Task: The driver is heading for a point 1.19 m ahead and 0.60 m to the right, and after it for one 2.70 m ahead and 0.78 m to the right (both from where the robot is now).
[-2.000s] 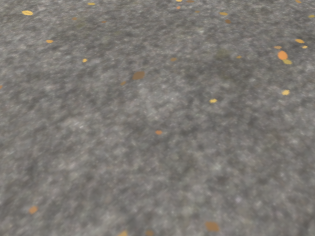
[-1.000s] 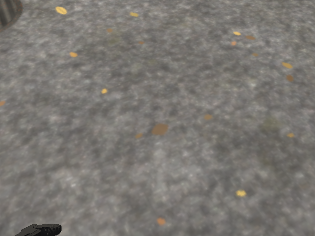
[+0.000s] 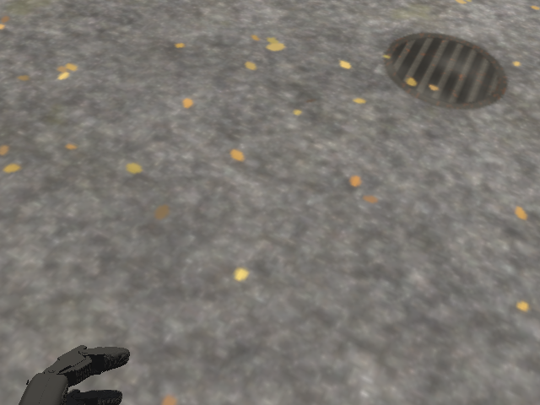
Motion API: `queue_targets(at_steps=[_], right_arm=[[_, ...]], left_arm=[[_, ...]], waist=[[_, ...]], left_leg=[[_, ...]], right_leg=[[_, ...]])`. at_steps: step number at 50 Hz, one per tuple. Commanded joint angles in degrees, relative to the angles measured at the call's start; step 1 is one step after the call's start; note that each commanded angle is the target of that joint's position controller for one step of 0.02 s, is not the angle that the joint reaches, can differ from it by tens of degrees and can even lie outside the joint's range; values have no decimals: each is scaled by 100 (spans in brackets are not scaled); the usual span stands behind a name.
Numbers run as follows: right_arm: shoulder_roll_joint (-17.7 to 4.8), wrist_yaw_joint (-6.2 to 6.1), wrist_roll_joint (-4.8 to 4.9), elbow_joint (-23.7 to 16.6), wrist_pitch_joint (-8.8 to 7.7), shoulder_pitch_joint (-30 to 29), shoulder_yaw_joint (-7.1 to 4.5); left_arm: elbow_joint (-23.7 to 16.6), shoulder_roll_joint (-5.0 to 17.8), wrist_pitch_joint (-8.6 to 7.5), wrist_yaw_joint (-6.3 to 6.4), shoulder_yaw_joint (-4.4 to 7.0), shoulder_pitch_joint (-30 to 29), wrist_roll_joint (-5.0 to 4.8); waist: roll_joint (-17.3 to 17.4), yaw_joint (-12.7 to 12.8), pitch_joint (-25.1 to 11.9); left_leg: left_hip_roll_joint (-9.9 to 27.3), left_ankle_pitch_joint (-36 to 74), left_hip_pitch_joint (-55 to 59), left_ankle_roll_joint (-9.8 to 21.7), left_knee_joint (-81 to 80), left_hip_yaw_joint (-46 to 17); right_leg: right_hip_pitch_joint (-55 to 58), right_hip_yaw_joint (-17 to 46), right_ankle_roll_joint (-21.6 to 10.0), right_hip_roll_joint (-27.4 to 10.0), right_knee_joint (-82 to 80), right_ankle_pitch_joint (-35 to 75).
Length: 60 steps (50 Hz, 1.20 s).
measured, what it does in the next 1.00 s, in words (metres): walks ahead, turning right: right foot, then left foot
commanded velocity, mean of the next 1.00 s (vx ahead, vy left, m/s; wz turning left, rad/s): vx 0.48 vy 0.00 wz -0.67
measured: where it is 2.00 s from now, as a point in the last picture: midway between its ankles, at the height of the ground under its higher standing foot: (521, 218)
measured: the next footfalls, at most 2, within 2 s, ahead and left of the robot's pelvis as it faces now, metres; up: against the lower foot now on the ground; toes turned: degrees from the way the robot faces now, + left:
right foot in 0.16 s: +0.36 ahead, -0.09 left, +0.00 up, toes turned -1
left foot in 0.64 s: +0.50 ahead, +0.07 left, +0.00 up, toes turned -36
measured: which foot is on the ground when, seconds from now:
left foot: down 0.00-0.14, up 0.16-0.62, down 0.64-1.00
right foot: up 0.00-0.14, down 0.16-0.64, up 0.66-1.00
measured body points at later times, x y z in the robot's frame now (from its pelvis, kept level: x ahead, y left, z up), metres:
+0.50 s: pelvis +0.27 -0.02 +0.00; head +0.32 -0.05 +0.45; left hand +0.46 +0.24 -0.10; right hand +0.43 -0.32 -0.07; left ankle +0.45 +0.13 -0.68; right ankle +0.32 -0.09 -0.74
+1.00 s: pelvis +0.49 -0.08 +0.00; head +0.49 -0.08 +0.45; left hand +0.81 -0.03 -0.08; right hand +0.28 -0.28 -0.11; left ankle +0.47 +0.09 -0.74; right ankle +0.48 -0.31 -0.62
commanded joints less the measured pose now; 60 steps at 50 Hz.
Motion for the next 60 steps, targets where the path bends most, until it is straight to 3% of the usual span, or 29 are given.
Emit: queue_targets(at_steps=[1, 3, 5, 7, 8, 9, 10, 11, 12, 13, 15, 17, 20, 25, 29, 31, 32, 33, 34, 35, 36, 38, 48, 52, 54, 56, 58, 59, 60], right_arm=[[-1123, -152, 5, -191, -134, -260, -319], [-1161, -132, 16, -1, -149, -153, -330], [-1310, -154, -72, 31, -133, -271, -379], [-1436, -194, -211, -92, -64, -725, -425], [-1188, -203, -314, -258, -77, -809, -370], [-186, -71, -362, -360, -109, 455, -137], [-801, 27, -144, -272, -184, 599, -131], [-1157, 53, -8, -432, -229, -284, -224], [-1215, 11, -78, -640, -262, -990, -221], [-1178, -35, -151, -757, -253, -1302, -220], [-1162, -79, -223, -845, -164, -1296, -228], [-987, -148, -289, -854, -141, -1293, -175], [-825, -212, -320, -954, -79, -1587, -126], [-787, -139, -167, -1067, 25, -2314, -145], [-899, -5, 13, -1097, -205, -2668, -212], [-952, 0, 108, -931, -325, -2262, -324], [-1041, -28, 140, -786, -358, -1817, -409], [-1308, -77, 74, -712, -350, -1206, -489], [-1697, 0, -219, -672, -338, -1011, -545], [-1579, 25, -202, -752, -375, -1418, -570], [-1262, -7, -99, -797, -375, -1496, -494], [-1149, -48, -32, -783, -328, -1423, -435], [-1039, -2, -278, -193, -414, -639, -308], [-1109, -3, -224, 89, -338, -318, -306], [-1255, -23, -184, 201, -259, -297, -326], [-1579, -82, -175, 210, -177, -463, -385], [-1899, -130, -152, 199, -89, -606, -470], [-1878, -120, -103, 64, -141, -885, -469], [-1142, -93, -163, 46, -289, -556, -252]], left_arm=[[-565, 140, -90, -114, -26, -1238, -69], [-533, 294, -78, -148, 36, -1118, -84], [-288, 558, -37, -108, 164, -377, -49], [231, 822, 88, -3, 314, 1293, -91], [373, 966, 178, 79, 338, 2001, -66], [287, 1546, 156, 54, 365, 1786, 115], [66, 1257, 183, 34, 378, 1570, 68], [-147, 1092, 244, 86, 376, 1151, -7], [-156, 930, 297, 127, 328, 911, -132], [-205, 918, 316, 156, 309, 776, -152], [-261, 899, 332, 237, 319, 597, -5], [-217, 848, 356, 297, 313, 636, -34], [-184, 1130, 513, 436, 410, 769, -80], [-340, 1121, 873, 675, 417, 743, -244], [-455, 1028, 860, 629, 384, 959, -180], [-510, 892, 850, 572, 328, 878, -165], [-517, 717, 842, 537, 259, 885, -182], [-455, 241, 812, 513, 123, 1237, -149], [-882, 195, 696, 480, 62, 948, -229], [-911, 634, 616, 454, 133, 850, -214], [-796, 924, 620, 438, 215, 804, -162], [-692, 857, 644, 405, 236, 928, -67], [-789, 521, 592, 230, 160, 300, -241], [-909, 256, 511, -10, 31, -356, -247], [-1019, 109, 456, -134, -46, -625, -270], [-1022, 260, 458, -146, 12, -447, -276], [-791, 810, 524, -84, 286, 910, -306], [-384, 1362, 587, -3, 581, 2457, -310], [-34, 1463, 672, 152, 602, 2974, -329]], waist=[[868, -100, 741], [1051, -44, 564], [1230, 312, -60], [1127, 1217, -910], [535, 1472, -1314], [-1882, 336, -2195], [-1242, 632, -3273], [-532, 786, -2502], [326, 729, -1602], [624, 561, -1066], [299, 231, -690], [187, 154, -596], [244, 174, -902], [-227, 451, -867], [-782, 699, -620], [-733, 419, -472], [-453, 162, -501], [266, 89, -1065], [1576, 134, -618], [1493, 276, -100], [1097, 195, 129], [793, 197, 145], [790, -36, 638], [524, -231, 1023], [517, -194, 1113], [886, 172, 697], [1352, 1083, -187], [1181, 1860, -907], [1, 1655, -1047]], left_leg=[[889, 2455, -1009, 712, -1225, -292], [1001, 3410, -411, 501, -908, -66], [1086, 5264, 137, 296, -199, 105], [920, 6616, -75, -64, 1774, 512], [642, 5227, -1118, -321, 3453, 507], [-530, -1290, -3216, -823, 6406, 154], [-610, -1100, -3621, -787, 7250, -649], [-297, -667, -3735, -634, 6992, -674], [-125, -387, -3755, -548, 6459, -530], [-71, -272, -3717, -553, 6174, -465], [70, -116, -3219, -558, 5503, -518], [117, -244, -3164, -685, 4807, -452], [-79, 225, -3063, -913, 3950, -337], [-276, 1399, -2912, -975, 2672, -524], [-286, 1032, -2396, -838, 1444, -557], [-167, 902, -1383, -673, 688, -487], [174, 900, -459, -489, 159, -558], [1282, -273, 644, -100, 62, -1634], [2113, -2271, 848, 452, -762, -3815], [2328, -2564, 428, 584, -857, -4081], [2130, -2134, 242, 455, -781, -3388], [1651, -1240, -18, 153, -774, -2201], [1419, 952, -134, 180, -1154, 352], [1549, 1750, 388, 59, -1246, 1065], [1600, 3070, 638, -28, -1102, 1451], [1575, 6853, 566, -82, -436, 1861], [1754, 9273, 346, 3, 1468, 1892], [1619, 8761, -753, -54, 3122, 1794], [974, 2469, -2719, -184, 5141, 1485]], right_leg=[[731, -557, -135, 367, -1288, 1180], [899, -564, -382, 428, -1684, 1334], [1605, -662, -617, 705, -1548, 1143], [3357, -648, -821, 901, -1421, 1255], [4717, 83, -906, 417, -1220, 1910], [6603, 2903, -2183, -1227, -938, 3179], [6950, 4619, -2631, -1582, -2086, 1345], [6118, 4076, -2331, -1285, -2381, 386], [4988, 3523, -2073, -963, -2577, 64], [4086, 3300, -2047, -792, -2718, 272], [2969, 2794, -2023, -451, -2944, 999], [2504, 2436, -2032, -346, -2835, 2096], [2211, 2342, -1916, -186, -2593, 2547], [2078, 2662, -1316, 289, -2676, -1286], [2256, 3458, -1364, 117, -2674, -3326], [1798, 3553, -1276, 143, -2295, -3646], [1204, 3213, -1048, 381, -1609, -3950], [666, 2201, -751, 868, 24, -4023], [-943, 1492, -699, 1160, 977, -3393], [-1467, 1251, -528, 487, 1607, -2671], [-1543, 1064, -388, 301, 1887, -2195], [-1396, 711, -229, 38, 2445, -1611], [-1838, 405, -41, -354, 2483, 249], [-1743, -175, -334, -381, 1244, 295], [-1382, -573, -574, -273, 570, 8], [-7, -1207, -854, 290, 202, -456], [1944, -1327, -1184, 799, 206, -1129], [4223, -902, -1528, 865, -390, -735], [6086, 589, -1717, 99, -598, -999]])
Velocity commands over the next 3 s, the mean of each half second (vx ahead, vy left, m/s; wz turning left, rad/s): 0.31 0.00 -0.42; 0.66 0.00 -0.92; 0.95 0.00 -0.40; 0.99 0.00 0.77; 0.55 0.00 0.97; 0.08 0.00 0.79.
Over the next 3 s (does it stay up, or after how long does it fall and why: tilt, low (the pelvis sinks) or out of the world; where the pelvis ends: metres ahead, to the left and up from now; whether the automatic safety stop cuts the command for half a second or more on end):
stays up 1.38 -1.11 0.00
